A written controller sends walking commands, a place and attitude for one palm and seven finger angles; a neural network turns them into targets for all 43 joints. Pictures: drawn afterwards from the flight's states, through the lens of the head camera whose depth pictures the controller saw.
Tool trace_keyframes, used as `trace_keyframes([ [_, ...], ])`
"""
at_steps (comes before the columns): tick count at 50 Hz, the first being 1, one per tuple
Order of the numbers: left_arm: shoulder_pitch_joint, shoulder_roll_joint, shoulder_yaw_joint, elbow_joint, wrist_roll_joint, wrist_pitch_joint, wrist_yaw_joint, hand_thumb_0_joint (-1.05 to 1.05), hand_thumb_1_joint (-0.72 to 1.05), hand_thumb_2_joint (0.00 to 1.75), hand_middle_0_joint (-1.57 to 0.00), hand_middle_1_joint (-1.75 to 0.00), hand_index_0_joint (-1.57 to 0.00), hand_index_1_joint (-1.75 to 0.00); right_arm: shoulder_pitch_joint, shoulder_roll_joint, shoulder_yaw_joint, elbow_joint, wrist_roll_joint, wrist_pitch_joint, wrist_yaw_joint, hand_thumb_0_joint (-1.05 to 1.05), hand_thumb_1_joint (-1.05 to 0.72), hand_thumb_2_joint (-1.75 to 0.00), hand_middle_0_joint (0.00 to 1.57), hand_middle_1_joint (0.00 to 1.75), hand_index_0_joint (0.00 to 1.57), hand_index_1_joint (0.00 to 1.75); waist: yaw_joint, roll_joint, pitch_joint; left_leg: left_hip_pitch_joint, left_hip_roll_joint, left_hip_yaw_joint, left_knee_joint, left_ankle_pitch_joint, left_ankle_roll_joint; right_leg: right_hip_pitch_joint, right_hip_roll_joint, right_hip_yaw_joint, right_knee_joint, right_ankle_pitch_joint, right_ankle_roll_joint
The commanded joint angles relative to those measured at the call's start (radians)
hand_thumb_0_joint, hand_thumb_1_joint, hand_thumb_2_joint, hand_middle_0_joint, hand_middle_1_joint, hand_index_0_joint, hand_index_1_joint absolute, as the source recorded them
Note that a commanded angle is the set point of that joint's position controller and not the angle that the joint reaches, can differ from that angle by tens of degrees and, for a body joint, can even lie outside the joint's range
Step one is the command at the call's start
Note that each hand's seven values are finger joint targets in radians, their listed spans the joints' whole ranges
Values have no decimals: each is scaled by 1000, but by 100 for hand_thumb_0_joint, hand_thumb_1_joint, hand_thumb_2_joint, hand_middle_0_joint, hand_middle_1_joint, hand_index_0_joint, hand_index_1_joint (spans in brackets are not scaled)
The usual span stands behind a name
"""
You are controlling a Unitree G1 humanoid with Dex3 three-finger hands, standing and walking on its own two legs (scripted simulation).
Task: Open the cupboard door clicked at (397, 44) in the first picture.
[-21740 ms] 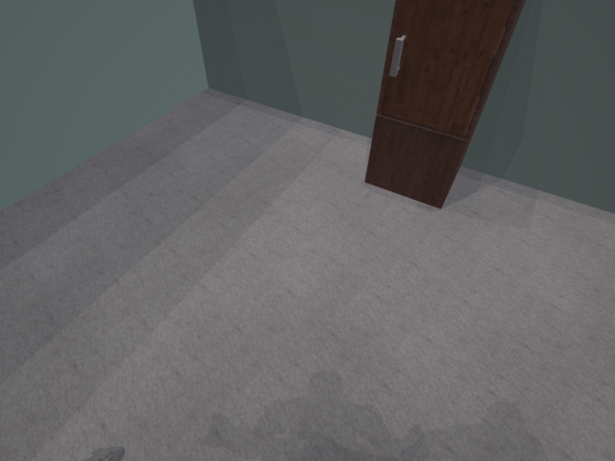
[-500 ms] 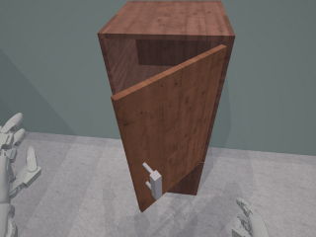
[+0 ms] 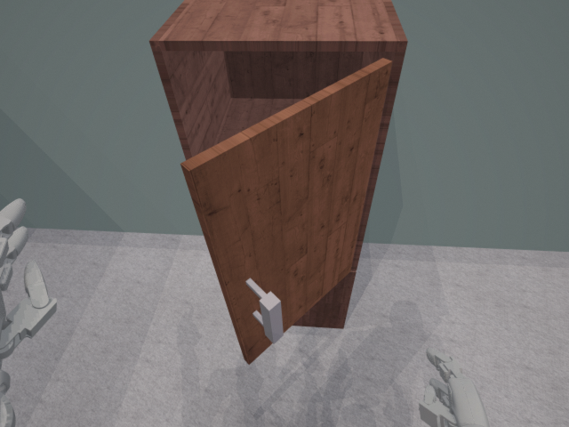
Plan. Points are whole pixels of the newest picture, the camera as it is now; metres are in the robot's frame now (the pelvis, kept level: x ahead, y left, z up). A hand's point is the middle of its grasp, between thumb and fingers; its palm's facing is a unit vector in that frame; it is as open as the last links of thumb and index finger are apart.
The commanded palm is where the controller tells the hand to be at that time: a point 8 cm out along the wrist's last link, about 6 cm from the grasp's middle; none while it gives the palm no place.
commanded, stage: step back with the hand held close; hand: left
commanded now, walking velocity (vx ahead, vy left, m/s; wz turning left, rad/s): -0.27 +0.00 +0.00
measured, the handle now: (263, 310) +0.33 +0.08 -0.09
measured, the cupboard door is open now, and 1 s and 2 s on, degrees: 47 47 47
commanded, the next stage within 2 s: stop stepping back and stand still in 0.98 s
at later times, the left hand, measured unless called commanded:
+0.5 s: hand out of the picture +0.13 +0.28 +0.15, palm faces +0.45 -0.75 -0.48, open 7.4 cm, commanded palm +0.07 +0.32 +0.17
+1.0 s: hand out of the picture +0.07 +0.26 +0.15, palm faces +0.41 -0.78 -0.48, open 7.4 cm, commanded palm +0.00 +0.29 +0.17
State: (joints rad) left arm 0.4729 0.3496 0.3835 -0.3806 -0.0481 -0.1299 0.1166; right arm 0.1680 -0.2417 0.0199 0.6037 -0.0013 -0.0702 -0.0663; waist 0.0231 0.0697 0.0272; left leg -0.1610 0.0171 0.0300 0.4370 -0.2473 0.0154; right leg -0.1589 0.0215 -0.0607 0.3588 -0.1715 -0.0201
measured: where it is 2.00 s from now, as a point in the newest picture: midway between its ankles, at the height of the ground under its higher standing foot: outside the picture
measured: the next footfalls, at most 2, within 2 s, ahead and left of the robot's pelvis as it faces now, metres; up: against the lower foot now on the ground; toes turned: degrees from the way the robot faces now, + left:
right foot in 1.00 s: -0.23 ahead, -0.11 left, +0.00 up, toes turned -2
left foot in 1.16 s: -0.05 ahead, +0.08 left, +0.00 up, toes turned +0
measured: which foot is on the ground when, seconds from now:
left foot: down 0.00-1.00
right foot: down 0.00-0.72, up 0.74-0.98, down 1.00-1.00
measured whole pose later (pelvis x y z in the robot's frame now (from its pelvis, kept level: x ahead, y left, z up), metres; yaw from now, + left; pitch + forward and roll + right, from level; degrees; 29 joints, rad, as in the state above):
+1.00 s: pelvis -0.14 +0.00 -0.02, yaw -2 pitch +6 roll -1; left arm 0.55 0.43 0.47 -0.56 -0.06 -0.22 0.16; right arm 0.14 -0.16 0.02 0.64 -0.04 -0.14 -0.04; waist 0.03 -0.03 0.00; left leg -0.54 0.04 0.04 0.41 0.02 0.02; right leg -0.10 0.05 0.02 0.47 -0.37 -0.01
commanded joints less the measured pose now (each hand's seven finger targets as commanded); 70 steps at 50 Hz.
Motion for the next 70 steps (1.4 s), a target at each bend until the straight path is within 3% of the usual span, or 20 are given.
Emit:
trace_keyframes([
  [1,45,218,131,-265,-3,-82,20,0,90,90,-20,-30,-20,-30,-92,-112,-60,-175,-1,-19,-18,0,-90,-90,20,30,20,30,-7,-22,-184,-10,29,-43,-52,261,12,73,-86,83,-3,267,10],
  [10,95,248,178,-300,-7,-91,41,0,90,90,-20,-30,-20,-30,-94,-109,-77,-201,8,11,-30,0,-90,-90,20,30,20,30,-9,-9,-187,-109,57,-67,-54,312,12,84,-67,77,98,328,20],
  [22,2,214,166,-324,50,-116,49,0,90,90,-20,-30,-20,-30,-65,-129,-78,-221,-4,-22,-28,0,-90,-90,20,30,20,30,-15,19,-52,-612,141,-170,-192,-397,101,236,-10,97,290,50,38],
  [29,-43,227,150,-361,32,-141,55,0,90,90,-20,-30,-20,-30,-33,-107,-76,-188,-7,-46,-13,0,-90,-90,20,30,20,30,-39,-147,-53,-278,-12,-66,180,-259,23,-207,-183,314,-63,-301,-54],
  [32,-41,244,147,-376,22,-147,70,0,90,90,-20,-30,-20,-30,-28,-103,-68,-164,-7,-40,-11,0,-90,-90,20,30,20,30,-49,-131,-69,-127,-22,-55,199,-175,6,-349,-191,227,-85,-326,-52],
  [34,-4,250,165,-382,16,-151,72,0,90,90,-20,-30,-20,-30,-45,-114,-66,-172,-6,-40,-18,0,-90,-90,20,30,20,30,-46,14,-56,-251,47,-158,-15,-259,33,-247,-91,138,46,-286,-1],
  [36,25,254,216,-388,31,-161,70,0,90,90,-20,-30,-20,-30,-73,-131,-72,-187,-8,-48,-24,0,-90,-90,20,30,20,30,-20,229,-90,-617,232,-375,-305,-529,116,113,51,60,454,-134,44],
  [37,11,259,226,-400,40,-163,67,0,90,90,-20,-30,-20,-30,-67,-111,-76,-189,-14,-55,-23,0,-90,-90,20,30,20,30,-15,218,-102,-658,277,-412,-346,-510,143,153,70,67,603,-138,45],
  [42,118,227,205,-332,10,-159,58,0,90,90,-20,-30,-20,-30,-58,-92,-86,-146,-19,-92,-3,0,-90,-90,20,30,20,30,-18,69,-113,-329,240,-302,-226,-202,143,-64,58,78,475,-308,25],
  [45,87,205,147,-374,-8,-152,51,0,90,90,-20,-30,-20,-30,-55,-101,-75,-98,-31,-108,6,0,-90,-90,20,30,20,30,-24,131,-158,-86,215,-275,-211,51,106,-135,58,54,235,-333,20],
  [48,24,240,140,-415,-5,-167,41,0,90,90,-20,-30,-20,-30,-34,-104,-77,-51,-41,-106,14,0,-90,-90,20,30,20,30,-18,167,-265,140,202,-202,-67,551,63,-124,25,73,-22,-138,8],
  [50,-4,297,180,-443,-8,-181,32,0,90,90,-20,-30,-20,-30,-60,-101,-77,-67,-28,-93,15,0,-90,-90,20,30,20,30,-7,63,-329,229,155,-108,57,677,41,-112,-11,96,-71,142,24],
  [54,62,385,299,-430,-35,-191,32,0,90,90,-20,-30,-20,-30,-147,-75,-65,-159,23,-68,-3,0,-90,-90,20,30,20,30,4,-318,-330,-35,-24,52,211,151,-4,60,-160,100,31,1029,148],
  [55,136,375,316,-405,-34,-181,33,0,90,90,-20,-30,-20,-30,-157,-72,-58,-184,34,-64,-5,0,-90,-90,20,30,20,30,8,-306,-300,-146,-43,45,238,18,2,113,-191,103,87,1096,147],
  [57,272,343,326,-361,-41,-153,28,0,90,90,-20,-30,-20,-30,-153,-59,-37,-193,20,-54,-9,0,-90,-90,20,30,20,30,-3,-137,-247,-150,-40,32,151,74,17,76,-164,112,119,897,80],
  [60,239,290,258,-338,-47,-121,32,0,90,90,-20,-30,-20,-30,-64,-111,-40,-141,4,-47,-15,0,-90,-90,20,30,20,30,-44,104,-283,196,78,-82,50,741,70,-145,-9,31,240,298,84],
  [62,181,275,209,-317,-46,-110,32,0,90,90,-20,-30,-20,-30,-48,-113,-54,-132,-9,-63,-11,0,-90,-90,20,30,20,30,-28,165,-231,109,186,-206,-88,453,108,-190,34,59,246,-341,76],
  [65,96,247,168,-254,-24,-89,40,0,90,90,-20,-30,-20,-30,-84,-127,-54,-140,-10,-82,-25,0,-90,-90,20,30,20,30,-22,104,6,-308,206,-254,-325,-290,82,-11,44,47,198,-325,15],
  [68,14,281,153,-298,-5,-89,36,0,90,90,-20,-30,-20,-30,-82,-121,-67,-158,-4,-69,-27,0,-90,-90,20,30,20,30,-35,-20,-28,-264,80,-79,-137,-256,13,-48,-11,93,-27,-279,1],
  [70,25,282,147,-315,8,-89,39,0,90,90,-20,-30,-20,-30,-59,-105,-86,-141,1,-68,-23,0,-90,-90,20,30,20,30,-23,-272,-30,-56,-72,5,409,-119,-47,-461,-255,415,-321,-695,-93],
])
